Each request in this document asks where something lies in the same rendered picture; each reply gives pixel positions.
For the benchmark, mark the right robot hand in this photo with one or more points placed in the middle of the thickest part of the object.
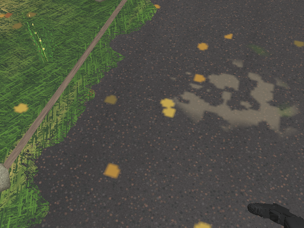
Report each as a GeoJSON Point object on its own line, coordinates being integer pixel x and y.
{"type": "Point", "coordinates": [277, 214]}

